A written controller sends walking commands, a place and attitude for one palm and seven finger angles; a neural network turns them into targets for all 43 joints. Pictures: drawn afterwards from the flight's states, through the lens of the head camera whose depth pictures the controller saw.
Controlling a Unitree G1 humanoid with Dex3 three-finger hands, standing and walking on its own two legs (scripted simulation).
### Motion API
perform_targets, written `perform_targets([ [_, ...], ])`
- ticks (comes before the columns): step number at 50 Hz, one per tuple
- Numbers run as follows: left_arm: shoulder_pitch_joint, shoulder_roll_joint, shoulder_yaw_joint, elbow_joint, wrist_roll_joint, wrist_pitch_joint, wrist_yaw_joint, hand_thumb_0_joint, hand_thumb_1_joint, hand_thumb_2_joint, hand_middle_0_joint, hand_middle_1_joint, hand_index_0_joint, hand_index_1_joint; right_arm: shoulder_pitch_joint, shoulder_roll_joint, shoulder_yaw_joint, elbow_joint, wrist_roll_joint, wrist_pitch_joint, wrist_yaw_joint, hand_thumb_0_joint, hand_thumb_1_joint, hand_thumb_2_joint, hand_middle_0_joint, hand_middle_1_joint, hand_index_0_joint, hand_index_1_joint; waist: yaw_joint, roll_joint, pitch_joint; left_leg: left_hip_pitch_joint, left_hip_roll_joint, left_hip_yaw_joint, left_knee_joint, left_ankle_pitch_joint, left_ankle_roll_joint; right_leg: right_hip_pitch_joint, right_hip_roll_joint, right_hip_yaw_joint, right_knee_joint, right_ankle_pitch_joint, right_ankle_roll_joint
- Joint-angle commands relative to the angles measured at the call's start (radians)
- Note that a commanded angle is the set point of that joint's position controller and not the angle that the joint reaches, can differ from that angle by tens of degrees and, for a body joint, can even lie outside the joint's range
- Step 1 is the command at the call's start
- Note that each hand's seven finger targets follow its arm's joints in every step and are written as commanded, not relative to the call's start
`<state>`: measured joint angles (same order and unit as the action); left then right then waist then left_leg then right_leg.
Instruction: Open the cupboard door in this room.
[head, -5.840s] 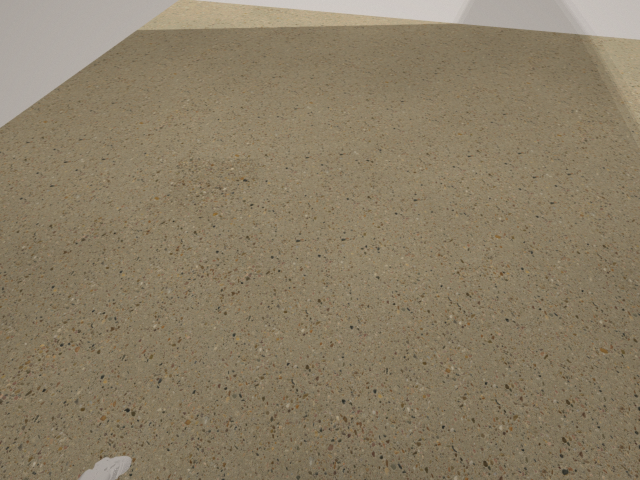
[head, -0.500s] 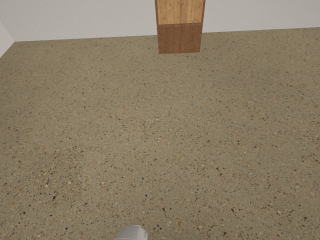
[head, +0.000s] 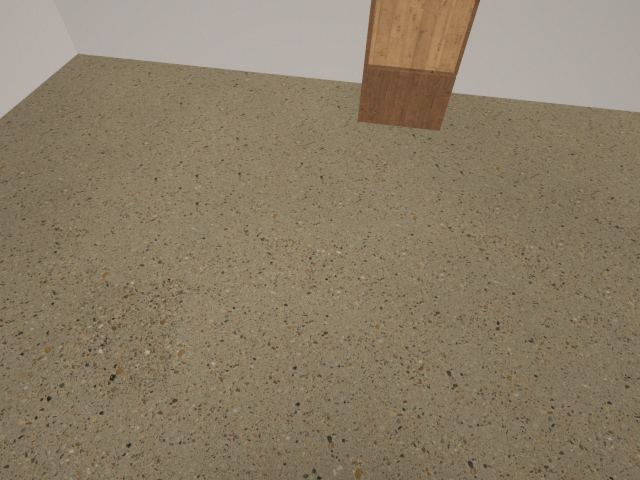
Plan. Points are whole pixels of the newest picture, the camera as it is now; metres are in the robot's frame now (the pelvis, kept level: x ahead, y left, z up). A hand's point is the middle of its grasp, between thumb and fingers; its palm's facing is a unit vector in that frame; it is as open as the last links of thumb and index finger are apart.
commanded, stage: turn or walk to find it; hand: left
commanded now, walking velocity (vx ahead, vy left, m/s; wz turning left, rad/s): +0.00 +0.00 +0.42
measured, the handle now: out of the picture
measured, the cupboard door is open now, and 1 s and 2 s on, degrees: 0 0 0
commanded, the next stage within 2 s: stand and wait in 0.68 s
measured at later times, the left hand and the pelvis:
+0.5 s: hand out of the picture +0.00 +0.23 -0.19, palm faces +0.22 -0.95 -0.22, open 7.4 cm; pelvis -0.02 +0.02 -0.01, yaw +12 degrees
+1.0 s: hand out of the picture -0.02 +0.19 -0.16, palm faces +0.31 -0.92 -0.25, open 7.4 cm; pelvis -0.03 -0.01 +0.00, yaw +18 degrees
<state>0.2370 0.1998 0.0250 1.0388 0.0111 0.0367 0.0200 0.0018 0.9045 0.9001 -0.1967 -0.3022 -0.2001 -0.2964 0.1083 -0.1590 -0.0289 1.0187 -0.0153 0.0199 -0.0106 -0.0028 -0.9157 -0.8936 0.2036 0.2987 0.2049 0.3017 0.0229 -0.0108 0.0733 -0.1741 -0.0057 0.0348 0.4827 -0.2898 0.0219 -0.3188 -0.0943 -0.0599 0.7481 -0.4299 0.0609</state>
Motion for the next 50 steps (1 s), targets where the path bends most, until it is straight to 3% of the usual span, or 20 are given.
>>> perform_targets([
  [1,0.103,0.075,0.028,-0.058,0.007,-0.027,0.006,0.0,0.9,0.9,-0.2,-0.3,-0.2,-0.3,0.017,-0.207,-0.057,-0.06,-0.001,-0.01,-0.005,0.0,-0.9,-0.9,0.2,0.3,0.2,0.3,0.009,0.143,-0.072,-0.045,0.199,-0.18,-0.062,0.444,0.099,0.096,0.027,-0.035,-0.194,0.167,0.001],
  [2,0.118,0.094,0.033,-0.06,0.009,-0.035,0.008,0.0,0.9,0.9,-0.2,-0.3,-0.2,-0.3,0.016,-0.196,-0.057,-0.066,0.002,-0.01,-0.002,0.0,-0.9,-0.9,0.2,0.3,0.2,0.3,0.02,0.108,-0.083,-0.078,0.165,-0.164,-0.007,0.373,0.064,0.158,0.006,-0.019,-0.296,0.26,-0.004],
  [3,0.115,0.15,0.044,-0.066,0.016,-0.044,0.013,0.0,0.9,0.9,-0.2,-0.3,-0.2,-0.3,0.041,-0.16,-0.053,-0.073,0.008,-0.01,0.003,0.0,-0.9,-0.9,0.2,0.3,0.2,0.3,0.017,-0.022,-0.102,-0.194,0.096,-0.113,0.099,0.224,0.016,0.263,-0.105,0.101,-0.351,0.376,-0.041],
  [4,0.123,0.224,0.059,-0.076,0.023,-0.048,0.015,0.0,0.9,0.9,-0.2,-0.3,-0.2,-0.3,0.046,-0.109,-0.043,-0.098,0.01,-0.007,0.009,0.0,-0.9,-0.9,0.2,0.3,0.2,0.3,0.021,-0.218,-0.096,-0.301,-0.017,-0.003,0.258,-0.102,-0.033,0.289,-0.298,0.271,-0.407,0.462,-0.135],
  [5,0.132,0.246,0.067,-0.089,0.017,-0.049,0.014,0.0,0.9,0.9,-0.2,-0.3,-0.2,-0.3,0.013,-0.14,-0.052,-0.113,0.004,0.013,0.006,0.0,-0.9,-0.9,0.2,0.3,0.2,0.3,0.056,-0.284,-0.098,-0.292,-0.004,-0.049,0.461,-0.298,-0.034,0.184,-0.378,0.336,-0.471,0.413,-0.218],
  [9,-0.039,0.171,0.05,-0.151,0.019,-0.043,0.018,0.0,0.9,0.9,-0.2,-0.3,-0.2,-0.3,0.07,-0.14,-0.06,-0.082,-0.002,0.027,0.024,0.0,-0.9,-0.9,0.2,0.3,0.2,0.3,-0.025,-0.139,-0.035,-0.329,0.043,-0.056,0.681,-0.154,-0.053,0.1,-0.262,0.1,-0.44,0.384,-0.184],
  [16,0.018,0.222,0.063,-0.139,0.023,-0.037,0.013,0.0,0.9,0.9,-0.2,-0.3,-0.2,-0.3,0.042,-0.121,-0.04,-0.11,0.005,0.018,0.029,0.0,-0.9,-0.9,0.2,0.3,0.2,0.3,0.021,-0.193,-0.088,-0.245,0.041,0.047,0.354,-0.176,-0.07,0.197,-0.271,0.002,-0.358,0.562,-0.191],
  [20,-0.013,0.215,0.068,-0.144,0.008,-0.022,0.008,0.0,0.9,0.9,-0.2,-0.3,-0.2,-0.3,0.149,-0.154,-0.046,-0.092,0.001,0.002,0.028,0.0,-0.9,-0.9,0.2,0.3,0.2,0.3,-0.042,-0.1,-0.125,-0.013,0.051,0.066,0.005,0.077,-0.052,0.087,-0.233,-0.077,-0.193,0.424,-0.095],
  [21,0.003,0.172,0.062,-0.161,0.001,-0.012,0.004,0.0,0.9,0.9,-0.2,-0.3,-0.2,-0.3,0.175,-0.231,-0.062,-0.097,-0.005,-0.007,0.028,0.0,-0.9,-0.9,0.2,0.3,0.2,0.3,-0.053,0.115,-0.138,0.088,0.193,-0.149,-0.088,0.21,0.008,-0.073,-0.137,-0.12,-0.03,0.199,-0.031],
  [22,-0.029,0.106,0.044,-0.204,-0.001,-0.008,-0.001,0.0,0.9,0.9,-0.2,-0.3,-0.2,-0.3,0.227,-0.321,-0.08,-0.102,-0.009,-0.01,0.023,0.0,-0.9,-0.9,0.2,0.3,0.2,0.3,-0.081,0.35,-0.114,0.092,0.403,-0.407,-0.182,0.437,0.128,-0.229,-0.026,-0.117,0.175,-0.204,0.023],
  [23,-0.099,0.123,0.04,-0.212,0.009,0.006,0.01,0.0,0.9,0.9,-0.2,-0.3,-0.2,-0.3,0.255,-0.332,-0.084,-0.08,-0.009,-0.011,0.01,0.0,-0.9,-0.9,0.2,0.3,0.2,0.3,-0.109,0.331,-0.113,0.013,0.419,-0.445,-0.208,0.354,0.159,-0.207,-0.025,-0.004,0.308,-0.224,0.008],
  [24,-0.123,0.121,0.049,-0.204,0.009,0.005,0.006,0.0,0.9,0.9,-0.2,-0.3,-0.2,-0.3,0.225,-0.298,-0.078,-0.082,-0.01,-0.011,0.0,0.0,-0.9,-0.9,0.2,0.3,0.2,0.3,-0.091,0.256,-0.089,0.007,0.373,-0.42,-0.204,0.301,0.153,-0.256,-0.022,0.037,0.379,-0.15,0.001],
  [28,-0.044,0.119,0.052,-0.14,0.006,-0.008,-0.012,0.0,0.9,0.9,-0.2,-0.3,-0.2,-0.3,0.12,-0.226,-0.05,-0.109,-0.001,-0.027,-0.009,0.0,-0.9,-0.9,0.2,0.3,0.2,0.3,-0.03,0.141,-0.118,0.054,0.246,-0.217,-0.169,0.439,0.123,-0.221,-0.02,0.041,0.381,0.045,0.015],
  [38,-0.083,0.084,0.035,-0.153,0.005,-0.003,0.001,0.0,0.9,0.9,-0.2,-0.3,-0.2,-0.3,0.167,-0.211,-0.062,-0.088,-0.008,-0.014,-0.008,0.0,-0.9,-0.9,0.2,0.3,0.2,0.3,-0.065,0.136,-0.113,0.07,0.252,-0.295,-0.183,0.333,0.161,-0.142,0.019,0.039,0.136,-0.017,0.013],
  [44,0.037,0.06,0.02,-0.093,0.002,-0.018,0.009,0.0,0.9,0.9,-0.2,-0.3,-0.2,-0.3,0.116,-0.192,-0.053,-0.066,-0.007,-0.011,-0.005,0.0,-0.9,-0.9,0.2,0.3,0.2,0.3,-0.011,0.131,-0.105,-0.078,0.204,-0.285,-0.168,0.171,0.117,0.111,0.05,0.017,-0.2,0.113,-0.017],
  [45,0.071,0.067,0.018,-0.074,0.004,-0.026,0.012,0.0,0.9,0.9,-0.2,-0.3,-0.2,-0.3,0.113,-0.176,-0.049,-0.062,-0.001,-0.012,-0.004,0.0,-0.9,-0.9,0.2,0.3,0.2,0.3,0.003,0.092,-0.102,-0.133,0.171,-0.254,-0.126,0.115,0.083,0.199,0.037,0.018,-0.328,0.205,-0.017],
  [46,0.073,0.101,0.019,-0.067,0.01,-0.038,0.017,0.0,0.9,0.9,-0.2,-0.3,-0.2,-0.3,0.135,-0.129,-0.041,-0.055,0.008,-0.014,-0.001,0.0,-0.9,-0.9,0.2,0.3,0.2,0.3,-0.005,-0.016,-0.098,-0.199,0.105,-0.194,-0.041,0.058,0.032,0.262,-0.042,0.115,-0.422,0.208,-0.039],
  [47,0.053,0.151,0.021,-0.072,0.012,-0.048,0.02,0.0,0.9,0.9,-0.2,-0.3,-0.2,-0.3,0.143,-0.082,-0.026,-0.064,0.015,-0.013,0.002,0.0,-0.9,-0.9,0.2,0.3,0.2,0.3,-0.025,-0.165,-0.081,-0.241,0.017,-0.1,0.033,-0.054,-0.021,0.219,-0.198,0.296,-0.491,0.157,-0.109],
  [48,0.027,0.187,0.027,-0.089,0.01,-0.047,0.018,0.0,0.9,0.9,-0.2,-0.3,-0.2,-0.3,0.116,-0.095,-0.027,-0.073,0.006,-0.001,0.003,0.0,-0.9,-0.9,0.2,0.3,0.2,0.3,-0.016,-0.217,-0.029,-0.218,-0.004,-0.075,0.116,-0.14,-0.036,0.091,-0.278,0.365,-0.553,0.091,-0.179],
  [50,-0.008,0.154,0.025,-0.087,0.008,-0.05,0.017,0.0,0.9,0.9,-0.2,-0.3,-0.2,-0.3,0.105,-0.121,-0.035,-0.052,-0.004,0.014,0.002,0.0,-0.9,-0.9,0.2,0.3,0.2,0.3,-0.017,-0.214,0.025,-0.199,0.018,-0.093,0.261,-0.149,-0.027,0.001,-0.241,0.353,-0.57,0.077,-0.221],
])
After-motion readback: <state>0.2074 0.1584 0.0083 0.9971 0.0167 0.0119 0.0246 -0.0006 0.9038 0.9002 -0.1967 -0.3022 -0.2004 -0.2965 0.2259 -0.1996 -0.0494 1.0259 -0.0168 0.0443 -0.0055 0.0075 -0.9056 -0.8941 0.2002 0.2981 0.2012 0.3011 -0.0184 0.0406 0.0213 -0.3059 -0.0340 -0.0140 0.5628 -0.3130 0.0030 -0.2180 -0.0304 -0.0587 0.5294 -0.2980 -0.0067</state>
